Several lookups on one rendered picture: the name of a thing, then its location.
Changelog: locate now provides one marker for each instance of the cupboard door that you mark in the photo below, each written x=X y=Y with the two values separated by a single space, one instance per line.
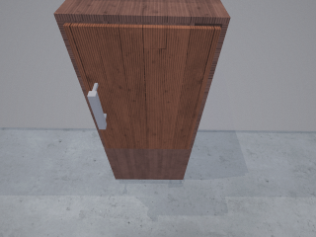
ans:
x=151 y=79

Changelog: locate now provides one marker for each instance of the handle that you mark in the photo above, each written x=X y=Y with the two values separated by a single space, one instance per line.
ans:
x=96 y=107

